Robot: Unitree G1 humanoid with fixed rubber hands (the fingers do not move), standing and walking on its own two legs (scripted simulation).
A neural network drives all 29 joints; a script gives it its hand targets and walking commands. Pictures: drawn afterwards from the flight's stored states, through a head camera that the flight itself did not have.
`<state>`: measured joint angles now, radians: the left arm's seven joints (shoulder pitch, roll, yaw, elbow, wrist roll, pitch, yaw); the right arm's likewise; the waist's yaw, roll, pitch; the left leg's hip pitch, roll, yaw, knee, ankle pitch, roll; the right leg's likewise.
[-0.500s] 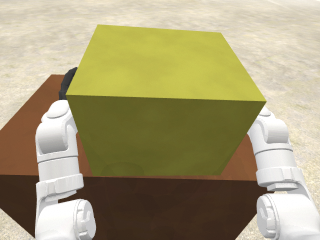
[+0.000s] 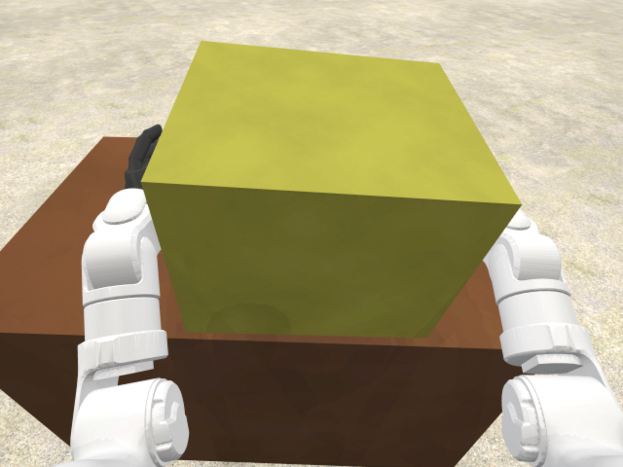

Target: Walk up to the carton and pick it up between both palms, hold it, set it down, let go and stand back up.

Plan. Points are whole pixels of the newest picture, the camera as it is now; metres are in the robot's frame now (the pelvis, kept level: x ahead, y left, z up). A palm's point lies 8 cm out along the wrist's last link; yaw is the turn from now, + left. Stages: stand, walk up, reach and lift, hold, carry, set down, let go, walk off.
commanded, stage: set down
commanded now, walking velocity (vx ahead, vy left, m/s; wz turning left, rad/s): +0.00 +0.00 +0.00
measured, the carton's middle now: (317, 193) +0.40 -0.01 +0.19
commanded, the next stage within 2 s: none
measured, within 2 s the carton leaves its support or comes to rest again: neither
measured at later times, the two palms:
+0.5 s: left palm (169, 211) +0.41 +0.19 +0.16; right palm (466, 228) +0.38 -0.22 +0.14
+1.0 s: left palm (170, 209) +0.43 +0.19 +0.15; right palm (455, 219) +0.41 -0.21 +0.13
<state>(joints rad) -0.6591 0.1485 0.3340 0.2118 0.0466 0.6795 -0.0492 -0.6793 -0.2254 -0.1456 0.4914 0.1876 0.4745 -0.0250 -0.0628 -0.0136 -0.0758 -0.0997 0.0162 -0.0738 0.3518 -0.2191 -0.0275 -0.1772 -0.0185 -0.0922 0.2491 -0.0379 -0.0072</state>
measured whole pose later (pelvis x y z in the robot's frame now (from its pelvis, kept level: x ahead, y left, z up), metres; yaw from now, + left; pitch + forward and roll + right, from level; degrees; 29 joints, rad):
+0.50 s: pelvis +0.02 +0.01 +0.00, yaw +0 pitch +0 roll -1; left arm -0.58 0.14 0.24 0.31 0.02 0.37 -0.03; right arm -0.54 -0.19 -0.20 0.55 0.08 0.14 0.03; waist -0.05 -0.03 -0.02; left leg -0.11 0.02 -0.07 0.36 -0.25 -0.02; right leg -0.19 -0.02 -0.09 0.26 -0.07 0.00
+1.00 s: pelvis +0.04 +0.02 +0.00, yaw -1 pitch +2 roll -2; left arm -0.58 0.11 0.25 0.33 0.03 0.38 0.00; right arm -0.59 -0.22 -0.20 0.61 0.09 0.17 0.06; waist -0.05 -0.01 -0.03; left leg -0.12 0.02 -0.06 0.37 -0.28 -0.01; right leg -0.19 -0.02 -0.08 0.24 -0.08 0.02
